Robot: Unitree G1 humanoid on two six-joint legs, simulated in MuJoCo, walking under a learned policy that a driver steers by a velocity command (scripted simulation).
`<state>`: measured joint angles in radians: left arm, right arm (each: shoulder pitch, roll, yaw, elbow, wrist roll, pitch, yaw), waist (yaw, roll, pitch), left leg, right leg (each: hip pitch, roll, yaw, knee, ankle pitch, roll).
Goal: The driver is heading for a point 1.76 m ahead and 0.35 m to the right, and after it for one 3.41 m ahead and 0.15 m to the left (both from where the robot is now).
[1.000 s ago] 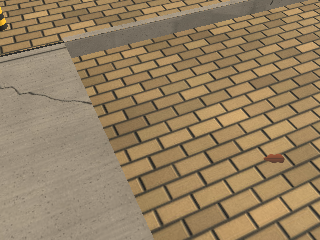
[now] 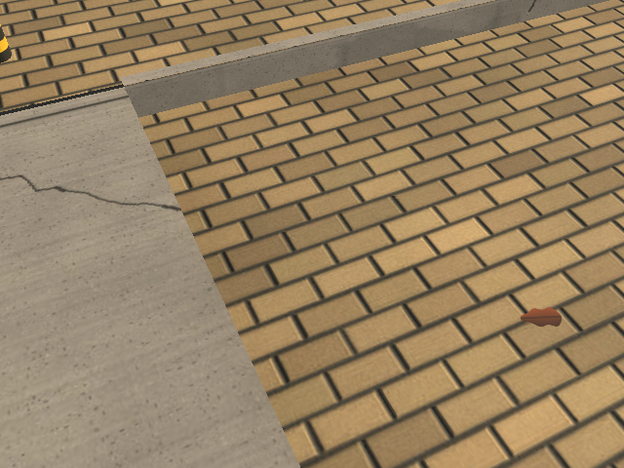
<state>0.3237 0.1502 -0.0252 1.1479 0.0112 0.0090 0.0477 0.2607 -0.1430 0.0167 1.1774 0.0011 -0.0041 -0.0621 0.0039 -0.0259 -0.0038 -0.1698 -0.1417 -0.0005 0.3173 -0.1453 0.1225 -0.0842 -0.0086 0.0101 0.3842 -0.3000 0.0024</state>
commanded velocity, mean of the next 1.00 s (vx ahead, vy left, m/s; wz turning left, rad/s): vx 0.24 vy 0.00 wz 0.00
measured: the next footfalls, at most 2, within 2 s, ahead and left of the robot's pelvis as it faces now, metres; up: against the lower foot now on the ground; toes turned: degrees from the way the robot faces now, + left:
right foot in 0.70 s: +0.09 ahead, -0.11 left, +0.00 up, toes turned -3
left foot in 1.18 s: +0.46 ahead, +0.05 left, +0.00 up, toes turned +4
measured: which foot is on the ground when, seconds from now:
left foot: down 0.00-0.70, up 0.72-1.00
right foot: down 0.00-0.38, up 0.40-0.68, down 0.70-1.00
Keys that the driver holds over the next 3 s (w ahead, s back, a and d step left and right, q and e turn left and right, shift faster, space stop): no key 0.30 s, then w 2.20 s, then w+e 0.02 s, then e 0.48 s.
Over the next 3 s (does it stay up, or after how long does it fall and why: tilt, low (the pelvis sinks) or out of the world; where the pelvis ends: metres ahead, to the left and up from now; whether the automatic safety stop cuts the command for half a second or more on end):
stays up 1.25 -0.12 -0.16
